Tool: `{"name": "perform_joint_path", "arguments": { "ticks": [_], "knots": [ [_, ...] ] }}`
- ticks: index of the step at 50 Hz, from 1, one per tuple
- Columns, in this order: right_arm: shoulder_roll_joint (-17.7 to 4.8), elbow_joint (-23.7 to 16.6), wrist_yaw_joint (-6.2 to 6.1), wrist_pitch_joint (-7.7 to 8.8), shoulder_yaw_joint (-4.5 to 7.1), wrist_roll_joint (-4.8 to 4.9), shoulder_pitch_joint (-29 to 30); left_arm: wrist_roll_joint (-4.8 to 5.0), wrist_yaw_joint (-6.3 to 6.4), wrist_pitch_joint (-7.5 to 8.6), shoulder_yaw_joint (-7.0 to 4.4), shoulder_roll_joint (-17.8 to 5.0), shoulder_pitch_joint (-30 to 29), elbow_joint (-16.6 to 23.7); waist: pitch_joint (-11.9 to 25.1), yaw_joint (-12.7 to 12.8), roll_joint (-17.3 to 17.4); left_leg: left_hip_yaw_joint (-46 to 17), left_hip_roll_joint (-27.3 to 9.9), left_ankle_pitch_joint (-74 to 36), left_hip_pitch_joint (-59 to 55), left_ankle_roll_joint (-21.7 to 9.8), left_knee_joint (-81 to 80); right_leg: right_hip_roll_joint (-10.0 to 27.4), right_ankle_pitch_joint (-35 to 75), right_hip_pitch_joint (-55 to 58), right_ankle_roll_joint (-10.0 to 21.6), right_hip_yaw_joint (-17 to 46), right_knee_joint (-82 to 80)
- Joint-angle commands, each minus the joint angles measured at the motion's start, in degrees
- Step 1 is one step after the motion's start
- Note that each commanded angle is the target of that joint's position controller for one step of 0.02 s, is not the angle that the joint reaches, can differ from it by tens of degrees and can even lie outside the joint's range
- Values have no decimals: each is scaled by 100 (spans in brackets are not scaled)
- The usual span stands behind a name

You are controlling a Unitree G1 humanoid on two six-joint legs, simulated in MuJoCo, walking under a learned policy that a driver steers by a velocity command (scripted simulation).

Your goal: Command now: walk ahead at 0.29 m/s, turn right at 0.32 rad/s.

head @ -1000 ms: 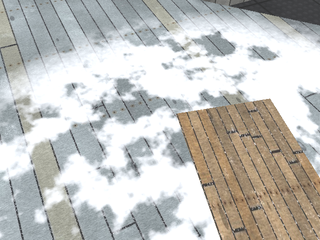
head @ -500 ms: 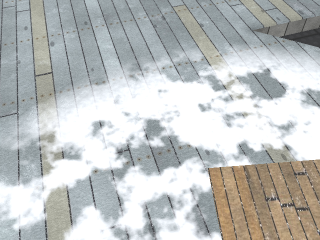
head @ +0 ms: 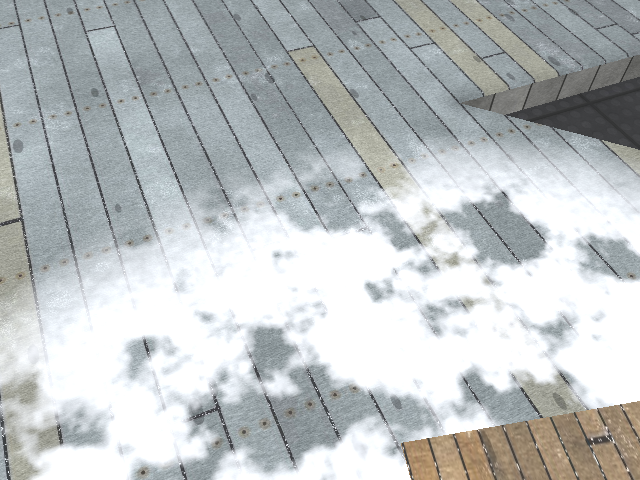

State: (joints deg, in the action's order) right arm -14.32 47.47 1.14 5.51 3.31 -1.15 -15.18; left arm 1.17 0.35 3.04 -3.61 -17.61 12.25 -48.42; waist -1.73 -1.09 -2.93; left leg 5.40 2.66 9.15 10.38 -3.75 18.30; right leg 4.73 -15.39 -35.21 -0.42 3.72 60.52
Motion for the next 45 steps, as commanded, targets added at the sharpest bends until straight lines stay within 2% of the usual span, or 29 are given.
{"name": "perform_joint_path", "arguments": {
  "ticks": [1,4,8,10,11,12,13,14,15,16,17,18,19,21,23,25,28,31,33,34,35,36,37,38,39,40,42,44,45],
  "knots": [
    [-809,-368,-134,78,176,-15,576,-63,2,-54,-54,-168,389,267,231,335,731,-241,-1478,-3590,159,-769,-672,90,910,245,-137,-13,-701],
    [-926,-287,-261,-41,188,20,462,-82,-120,-42,-8,-54,-198,529,278,69,701,144,-1412,-3424,-55,-674,-602,-11,1804,494,-97,-308,-1775],
    [-1075,-172,-332,-254,247,143,354,-100,-279,-88,-78,-213,-503,871,322,-22,696,139,-1745,-3345,-823,-615,-101,-89,1353,345,74,-417,-2333],
    [-1139,-200,-380,-368,285,220,463,-112,-350,-103,-141,-328,-406,978,343,79,759,123,-1841,-3607,-986,-503,434,-211,791,466,237,-554,-2491],
    [-1155,-238,-412,-420,299,255,548,-109,-370,-95,-191,-400,-150,957,435,214,748,177,-1773,-3885,-981,-399,925,-371,704,779,349,-683,-2736],
    [-1085,-259,-432,-463,282,264,548,-111,-349,-63,-288,-562,328,855,673,441,554,346,-1492,-3821,-836,-184,1777,-594,1249,1491,518,-770,-3267],
    [-1007,-310,-417,-439,244,140,286,-141,-235,-53,-455,-1084,739,851,1082,555,-189,473,-1002,-2480,-16,229,3129,-70,3682,2678,874,178,-3456],
    [-476,-477,-323,-383,73,-156,-118,-189,-118,-104,-530,-1608,725,961,1583,128,-1480,339,15,2706,2017,681,5111,1359,6283,4334,1988,2217,-3101],
    [-691,-457,-212,-322,63,-28,-46,-229,-134,-106,-421,-1274,773,1114,2549,381,-939,-977,170,3182,2453,657,5999,1689,5130,4695,2522,3161,-3482],
    [-907,-533,-170,-328,123,176,356,-188,-146,-109,-374,-1046,380,1257,2095,433,-398,-1162,-78,2738,2747,572,6066,1439,4217,4266,2286,2647,-3674],
    [-885,-562,-206,-370,127,177,581,-81,-114,-137,-328,-852,62,1295,1533,320,35,-1112,-267,2292,2867,562,5733,1154,3316,3666,1949,2197,-3813],
    [-896,-538,-271,-439,149,105,695,-23,-75,-191,-273,-696,-151,1339,1140,221,252,-1090,-417,2011,2764,585,5301,964,2636,3019,1722,1950,-3985],
    [-931,-575,-309,-506,174,79,700,-54,-35,-238,-263,-680,-290,1379,949,78,93,-1081,-454,1809,2423,595,4899,777,2146,2453,1612,1812,-4138],
    [-778,-564,-327,-556,150,82,582,-156,13,-302,-303,-769,-363,1469,878,-23,-231,-940,-295,1593,2004,656,4196,503,1973,2023,1511,1631,-4263],
    [-684,-543,-353,-547,119,88,566,-144,83,-324,-360,-889,-272,1506,1011,19,-302,-954,-214,1441,1822,750,3629,440,1951,2018,1498,1614,-4229],
    [-661,-550,-352,-552,104,88,633,-105,141,-365,-390,-939,-292,1556,1096,73,-341,-1007,-185,1151,1649,803,3226,374,1404,1946,1417,1684,-4226],
    [-701,-601,-320,-538,123,116,759,-111,164,-437,-390,-914,-346,1625,989,149,-518,-1050,-123,984,1451,794,2730,279,428,1791,1283,1951,-4295],
    [-746,-591,-250,-465,142,136,654,-134,145,-488,-342,-808,-320,1644,983,203,-672,-960,-174,972,1189,688,2156,327,313,1930,1192,2116,-4130],
    [-688,-529,-179,-403,146,118,403,-99,147,-535,-284,-722,-366,1643,948,47,-667,-763,-164,447,581,512,1165,204,385,1793,1016,2062,-3869],
    [-765,-517,-156,-388,172,65,318,-86,152,-545,-246,-622,-189,1589,882,32,-519,-857,-353,163,195,358,650,8,167,1587,805,1910,-3657],
    [-1135,-586,-166,-389,234,-77,252,-144,145,-532,-165,-365,13,1581,831,151,367,-1880,-1389,50,-164,-9,126,-474,-664,1084,455,1379,-2741],
    [-1458,-552,-171,-423,300,-211,384,-99,130,-464,-198,-419,-136,1801,414,321,1886,-3150,-2241,-440,277,-865,-288,-1242,-1607,421,180,362,-1933],
    [-1212,-736,-190,-384,246,-234,621,-179,134,-397,-306,-808,-238,1741,389,144,1661,-3428,-2461,-543,561,-1238,-363,-1023,-1853,488,-24,609,-731],
    [-1124,-793,-221,-366,228,-135,789,-117,119,-399,-387,-953,-150,1612,374,206,1289,-3025,-2226,-685,482,-1115,-226,-1056,-1623,408,-89,662,-100],
    [-1046,-810,-238,-360,207,-26,931,-111,138,-448,-378,-821,32,1435,366,297,1032,-2562,-1905,-791,365,-874,-78,-1021,-1400,400,-193,651,174],
    [-924,-795,-242,-353,167,73,966,-142,160,-494,-343,-680,90,1379,342,284,1018,-2347,-1780,-1000,195,-771,27,-970,-1182,307,-285,684,319],
    [-700,-721,-240,-389,78,86,883,-115,151,-528,-226,-333,69,1337,367,265,1038,-1831,-1482,-1503,123,-719,130,-886,-995,579,-425,480,-13],
    [-683,-668,-240,-448,72,70,808,-108,120,-506,-103,-93,-180,1410,494,141,1265,-1516,-1275,-1680,-106,-639,277,-609,-916,1019,-495,64,-1159],
    [-753,-625,-243,-481,91,68,665,-101,105,-492,-56,-8,-356,1453,530,2,1395,-1512,-1275,-1762,-164,-664,321,-551,-990,1290,-503,-82,-1691]
  ]
}}
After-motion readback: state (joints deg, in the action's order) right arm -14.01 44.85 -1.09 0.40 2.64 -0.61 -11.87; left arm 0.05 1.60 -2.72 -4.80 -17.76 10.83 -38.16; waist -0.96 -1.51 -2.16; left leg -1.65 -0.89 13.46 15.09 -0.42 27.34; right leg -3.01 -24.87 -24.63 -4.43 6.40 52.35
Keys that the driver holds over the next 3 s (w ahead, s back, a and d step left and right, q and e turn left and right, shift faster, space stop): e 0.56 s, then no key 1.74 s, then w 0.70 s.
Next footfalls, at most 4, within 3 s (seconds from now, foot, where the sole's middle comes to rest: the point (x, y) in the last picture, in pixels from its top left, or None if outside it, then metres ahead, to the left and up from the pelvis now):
0.26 right None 0.24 -0.13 -0.78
0.70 left None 0.27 0.10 -0.78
1.00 right None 0.13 -0.13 -0.78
2.98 right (453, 470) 0.50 -0.28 -0.78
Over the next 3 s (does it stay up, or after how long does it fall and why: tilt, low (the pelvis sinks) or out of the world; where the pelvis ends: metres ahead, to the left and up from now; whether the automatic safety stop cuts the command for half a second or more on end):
stays up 0.39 -0.12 -0.03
